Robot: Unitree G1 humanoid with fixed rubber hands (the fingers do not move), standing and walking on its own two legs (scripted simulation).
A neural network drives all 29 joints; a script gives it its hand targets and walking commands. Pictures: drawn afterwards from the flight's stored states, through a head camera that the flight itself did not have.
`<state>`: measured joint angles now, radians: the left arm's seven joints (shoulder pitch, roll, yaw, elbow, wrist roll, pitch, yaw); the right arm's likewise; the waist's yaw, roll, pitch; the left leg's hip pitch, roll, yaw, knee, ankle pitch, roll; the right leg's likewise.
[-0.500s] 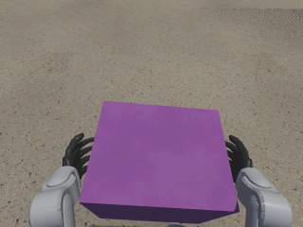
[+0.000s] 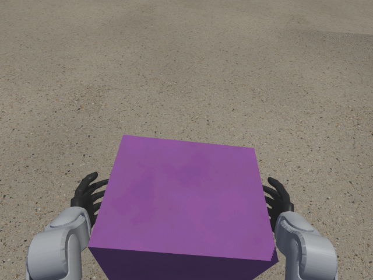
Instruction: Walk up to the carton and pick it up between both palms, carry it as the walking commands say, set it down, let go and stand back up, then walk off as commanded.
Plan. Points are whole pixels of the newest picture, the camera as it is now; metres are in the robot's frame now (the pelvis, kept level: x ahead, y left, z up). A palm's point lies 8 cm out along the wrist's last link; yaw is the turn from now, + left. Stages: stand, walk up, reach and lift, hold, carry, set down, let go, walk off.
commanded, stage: carry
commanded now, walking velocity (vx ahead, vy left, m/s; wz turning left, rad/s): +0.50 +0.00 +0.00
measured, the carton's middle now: (181, 217) +0.27 +0.01 +0.00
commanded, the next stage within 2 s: none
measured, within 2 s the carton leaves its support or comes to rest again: neither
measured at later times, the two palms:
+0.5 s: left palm (113, 115) +0.52 +0.19 +0.07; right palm (245, 111) +0.55 -0.18 +0.06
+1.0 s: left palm (141, 63) +0.81 +0.15 +0.06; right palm (241, 60) +0.85 -0.22 +0.06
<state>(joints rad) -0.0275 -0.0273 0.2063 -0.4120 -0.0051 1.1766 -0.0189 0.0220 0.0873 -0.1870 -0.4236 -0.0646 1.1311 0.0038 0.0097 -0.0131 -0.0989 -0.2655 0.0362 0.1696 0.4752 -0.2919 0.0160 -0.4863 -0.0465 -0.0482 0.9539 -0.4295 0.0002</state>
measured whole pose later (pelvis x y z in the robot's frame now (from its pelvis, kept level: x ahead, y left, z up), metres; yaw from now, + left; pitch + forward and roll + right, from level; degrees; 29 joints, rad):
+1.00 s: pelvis +0.58 -0.04 -0.01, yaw +1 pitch +4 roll -2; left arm 0.00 -0.12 0.20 -0.52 0.06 1.17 0.02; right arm -0.06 0.01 -0.20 -0.41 -0.02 1.15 0.05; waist 0.04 0.02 -0.01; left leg -0.42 0.05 0.07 0.58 -0.20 0.02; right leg -0.23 0.00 -0.19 0.51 -0.34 -0.03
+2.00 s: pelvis +1.01 -0.08 -0.05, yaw -3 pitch +3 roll +2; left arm 0.04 -0.07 0.20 -0.40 0.08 1.05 -0.01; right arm -0.05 0.07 -0.18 -0.27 -0.07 1.02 0.04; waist 0.02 -0.06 -0.05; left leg -0.27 -0.02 0.13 0.84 -0.61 0.05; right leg -0.28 -0.02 -0.08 1.09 -0.60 -0.02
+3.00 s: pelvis +1.82 -0.15 -0.06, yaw -3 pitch +5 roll +1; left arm 0.05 0.04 0.18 -0.15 0.03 0.73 -0.01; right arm -0.02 0.12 -0.12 -0.08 -0.15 0.69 0.03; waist 0.06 -0.04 -0.02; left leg -0.46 -0.02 0.12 0.97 -0.60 0.08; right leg -0.44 0.10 0.02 1.49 -0.71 -0.02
